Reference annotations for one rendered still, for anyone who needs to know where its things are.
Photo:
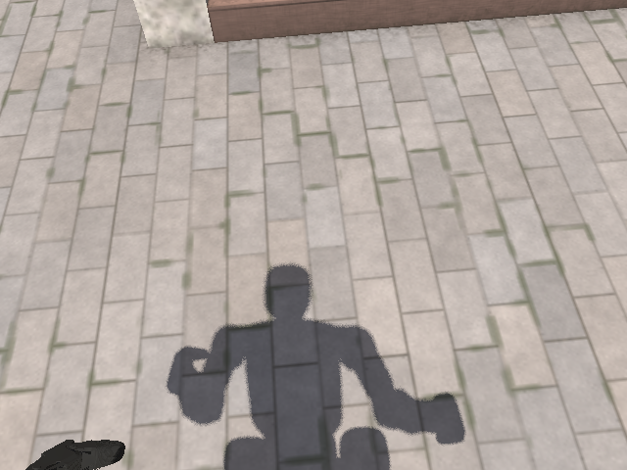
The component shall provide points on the left robot hand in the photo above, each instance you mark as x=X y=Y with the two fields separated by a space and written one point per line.
x=88 y=455

